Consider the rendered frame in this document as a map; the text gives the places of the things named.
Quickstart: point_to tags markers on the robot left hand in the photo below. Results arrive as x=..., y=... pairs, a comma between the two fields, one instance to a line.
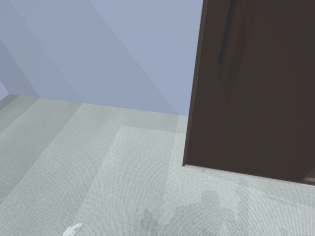
x=73, y=231

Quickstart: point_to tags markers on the handle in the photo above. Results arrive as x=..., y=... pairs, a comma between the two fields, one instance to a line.
x=227, y=30

